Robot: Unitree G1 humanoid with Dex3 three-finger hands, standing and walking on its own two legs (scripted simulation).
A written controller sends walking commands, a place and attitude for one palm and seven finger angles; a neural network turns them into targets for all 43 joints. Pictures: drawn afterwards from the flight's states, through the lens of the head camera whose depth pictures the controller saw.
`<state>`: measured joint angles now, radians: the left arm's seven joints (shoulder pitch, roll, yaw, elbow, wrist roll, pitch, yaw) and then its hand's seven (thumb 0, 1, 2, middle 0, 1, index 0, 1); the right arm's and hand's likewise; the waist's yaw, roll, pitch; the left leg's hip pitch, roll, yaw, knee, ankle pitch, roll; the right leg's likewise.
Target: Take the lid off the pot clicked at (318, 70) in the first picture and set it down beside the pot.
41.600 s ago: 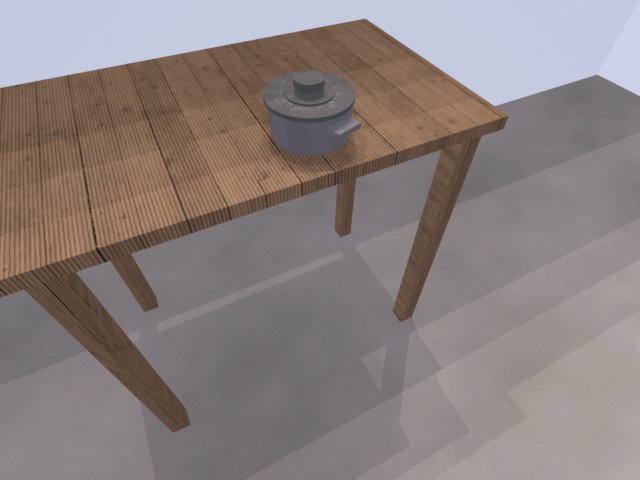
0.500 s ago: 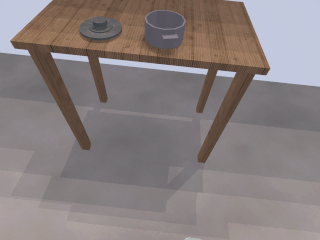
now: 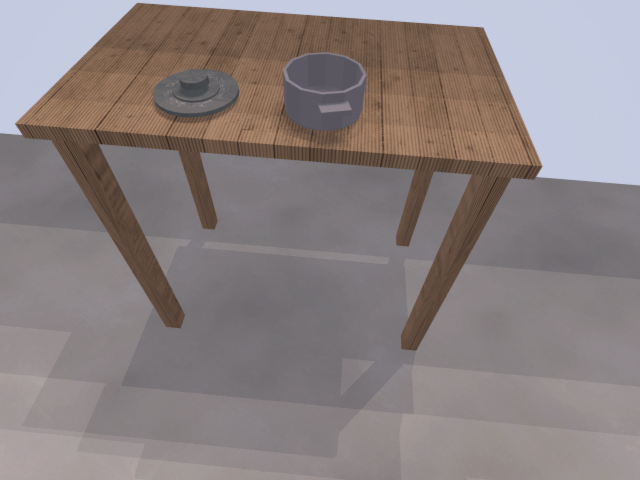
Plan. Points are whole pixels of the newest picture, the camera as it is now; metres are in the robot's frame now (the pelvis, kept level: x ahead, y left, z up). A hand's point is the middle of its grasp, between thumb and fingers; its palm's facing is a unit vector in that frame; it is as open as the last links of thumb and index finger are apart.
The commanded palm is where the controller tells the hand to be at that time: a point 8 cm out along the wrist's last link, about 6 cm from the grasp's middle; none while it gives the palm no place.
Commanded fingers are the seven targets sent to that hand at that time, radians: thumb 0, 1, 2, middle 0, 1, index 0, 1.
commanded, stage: stop stepping back and stand still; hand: left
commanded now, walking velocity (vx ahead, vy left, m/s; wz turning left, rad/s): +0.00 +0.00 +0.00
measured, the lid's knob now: (194, 79) +0.75 +0.26 +0.10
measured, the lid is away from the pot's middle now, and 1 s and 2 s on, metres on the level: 0.24 0.24 0.24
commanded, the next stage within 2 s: let the arm hang, fingers relaxed in 0.20 s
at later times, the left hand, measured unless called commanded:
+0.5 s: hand out of the picture +0.00 +0.16 -0.17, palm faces +0.03 -0.98 -0.21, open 7.3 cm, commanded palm none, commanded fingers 0.00 0.90 0.90 -0.20 -0.30 -0.20 -0.30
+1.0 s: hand out of the picture -0.04 +0.15 -0.17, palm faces +0.03 -0.98 -0.19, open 7.3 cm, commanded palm none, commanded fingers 0.00 0.90 0.90 -0.20 -0.30 -0.20 -0.30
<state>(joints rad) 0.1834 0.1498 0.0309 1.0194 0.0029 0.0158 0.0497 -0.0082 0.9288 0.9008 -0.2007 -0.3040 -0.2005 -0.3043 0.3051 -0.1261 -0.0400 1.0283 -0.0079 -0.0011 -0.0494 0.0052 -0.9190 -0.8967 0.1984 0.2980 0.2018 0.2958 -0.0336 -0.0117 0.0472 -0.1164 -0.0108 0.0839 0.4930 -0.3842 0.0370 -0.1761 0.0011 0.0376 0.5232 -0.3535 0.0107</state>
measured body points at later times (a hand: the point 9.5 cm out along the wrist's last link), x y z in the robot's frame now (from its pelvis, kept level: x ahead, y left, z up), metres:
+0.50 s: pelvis -0.02 -0.01 +0.00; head +0.00 -0.01 +0.45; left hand +0.00 +0.21 -0.15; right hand -0.04 -0.23 -0.16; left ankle -0.08 +0.09 -0.73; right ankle -0.05 -0.13 -0.73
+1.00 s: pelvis -0.04 -0.01 +0.01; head -0.02 -0.01 +0.46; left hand -0.04 +0.20 -0.15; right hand -0.07 -0.22 -0.15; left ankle -0.08 +0.09 -0.73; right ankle -0.05 -0.13 -0.73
